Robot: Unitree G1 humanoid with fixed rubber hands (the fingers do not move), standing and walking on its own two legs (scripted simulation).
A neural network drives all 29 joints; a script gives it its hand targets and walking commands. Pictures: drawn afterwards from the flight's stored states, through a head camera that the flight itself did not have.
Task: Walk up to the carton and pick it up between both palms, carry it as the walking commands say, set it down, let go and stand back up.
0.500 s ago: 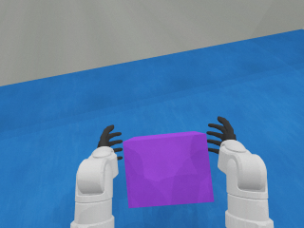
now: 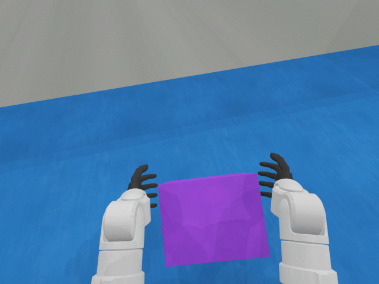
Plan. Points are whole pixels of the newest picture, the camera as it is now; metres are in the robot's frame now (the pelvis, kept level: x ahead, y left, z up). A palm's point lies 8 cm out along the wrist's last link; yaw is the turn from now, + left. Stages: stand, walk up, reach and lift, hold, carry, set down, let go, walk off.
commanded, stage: carry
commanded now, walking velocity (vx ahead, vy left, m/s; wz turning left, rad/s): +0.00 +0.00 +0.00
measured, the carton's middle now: (211, 211) +0.30 -0.01 -0.06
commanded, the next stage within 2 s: none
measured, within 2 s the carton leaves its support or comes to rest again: neither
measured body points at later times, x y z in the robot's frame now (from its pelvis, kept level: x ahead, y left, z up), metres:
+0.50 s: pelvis -0.03 -0.01 +0.00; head -0.05 -0.01 +0.45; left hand +0.26 +0.14 +0.04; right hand +0.28 -0.16 +0.06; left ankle -0.08 +0.07 -0.72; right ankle -0.02 -0.14 -0.72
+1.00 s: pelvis -0.05 -0.04 +0.00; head -0.08 -0.03 +0.45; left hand +0.24 +0.11 +0.00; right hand +0.24 -0.19 +0.02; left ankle -0.08 +0.07 -0.72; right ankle -0.02 -0.14 -0.72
